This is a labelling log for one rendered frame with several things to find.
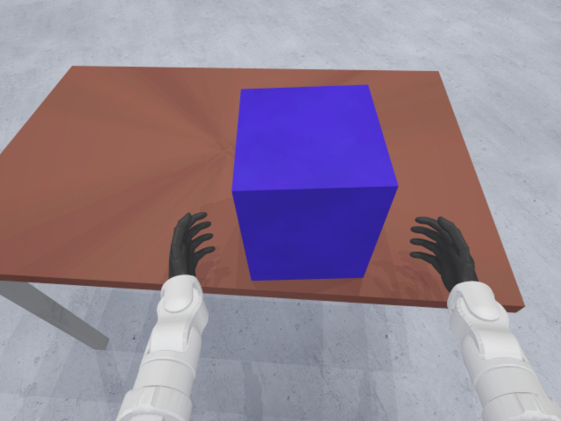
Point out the robot right hand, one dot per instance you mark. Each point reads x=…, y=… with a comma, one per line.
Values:
x=453, y=260

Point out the robot left hand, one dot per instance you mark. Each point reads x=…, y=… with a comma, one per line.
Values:
x=182, y=258

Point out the carton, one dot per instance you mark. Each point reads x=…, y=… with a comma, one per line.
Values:
x=312, y=181

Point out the robot left forearm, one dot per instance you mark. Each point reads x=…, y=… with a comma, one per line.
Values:
x=165, y=378

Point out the robot right forearm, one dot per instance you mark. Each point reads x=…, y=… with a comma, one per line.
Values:
x=506, y=384

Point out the table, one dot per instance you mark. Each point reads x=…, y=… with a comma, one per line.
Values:
x=94, y=183

